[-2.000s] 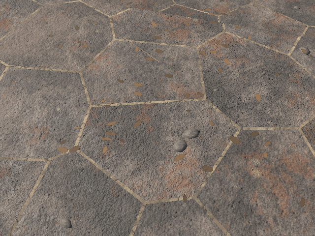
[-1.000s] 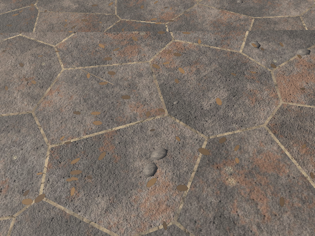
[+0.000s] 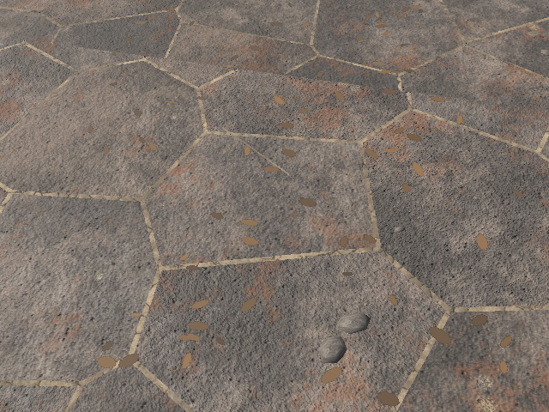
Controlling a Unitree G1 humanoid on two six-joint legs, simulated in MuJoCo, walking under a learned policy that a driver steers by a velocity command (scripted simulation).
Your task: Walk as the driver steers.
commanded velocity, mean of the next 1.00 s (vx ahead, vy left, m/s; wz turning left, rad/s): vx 0.87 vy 0.00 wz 0.31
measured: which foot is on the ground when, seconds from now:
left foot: up 0.00-0.40, down 0.42-0.86, up 0.88-1.00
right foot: down 0.00-0.42, up 0.44-0.84, down 0.86-1.00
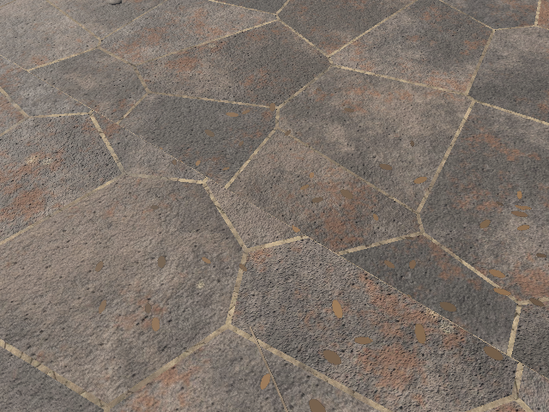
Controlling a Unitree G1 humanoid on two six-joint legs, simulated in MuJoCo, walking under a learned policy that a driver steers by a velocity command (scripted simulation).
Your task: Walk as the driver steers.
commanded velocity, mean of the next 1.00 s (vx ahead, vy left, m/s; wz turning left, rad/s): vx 1.00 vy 0.00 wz -0.43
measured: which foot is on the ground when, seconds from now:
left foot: up 0.00-0.28, down 0.30-0.74, up 0.76-1.00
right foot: down 0.00-0.30, up 0.32-0.70, down 0.72-1.00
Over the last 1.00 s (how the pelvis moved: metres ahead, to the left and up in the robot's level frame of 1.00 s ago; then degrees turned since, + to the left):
0.80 -0.08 0.01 22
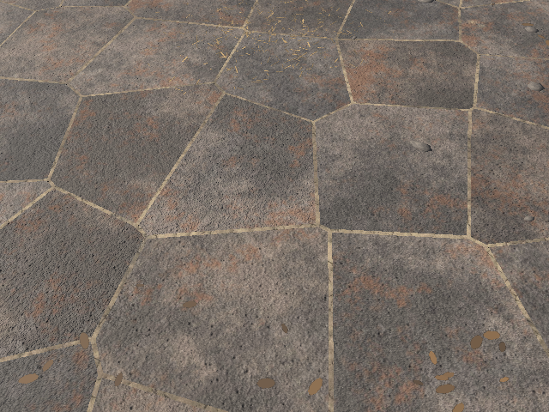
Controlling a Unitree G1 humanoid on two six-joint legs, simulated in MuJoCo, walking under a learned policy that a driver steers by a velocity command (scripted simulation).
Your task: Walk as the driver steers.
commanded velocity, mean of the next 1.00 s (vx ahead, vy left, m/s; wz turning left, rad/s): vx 1.00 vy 0.00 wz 0.53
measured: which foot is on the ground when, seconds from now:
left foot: up 0.00-0.28, down 0.30-0.68, up 0.70-1.00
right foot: down 0.00-0.28, up 0.30-0.64, down 0.66-1.00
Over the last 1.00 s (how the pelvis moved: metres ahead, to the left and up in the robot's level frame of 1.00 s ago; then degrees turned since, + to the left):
0.80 -0.16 0.00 -29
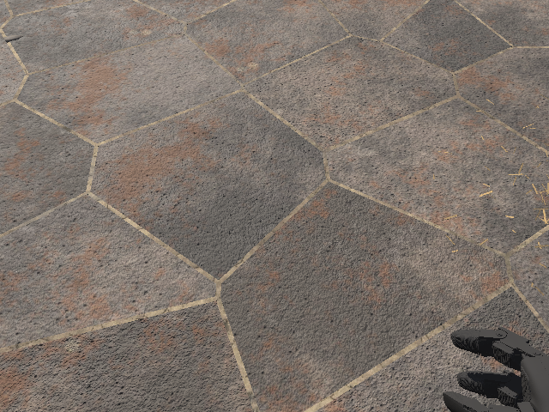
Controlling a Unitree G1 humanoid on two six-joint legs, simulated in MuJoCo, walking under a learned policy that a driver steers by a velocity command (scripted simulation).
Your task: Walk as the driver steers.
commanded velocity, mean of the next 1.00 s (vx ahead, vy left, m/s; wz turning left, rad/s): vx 1.00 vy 0.00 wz -0.53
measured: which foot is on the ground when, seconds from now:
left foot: up 0.00-0.08, down 0.10-0.54, up 0.56-1.00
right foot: down 0.00-0.10, up 0.12-0.52, down 0.54-1.00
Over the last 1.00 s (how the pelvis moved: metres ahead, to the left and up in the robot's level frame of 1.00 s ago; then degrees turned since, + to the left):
0.89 0.27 -0.12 35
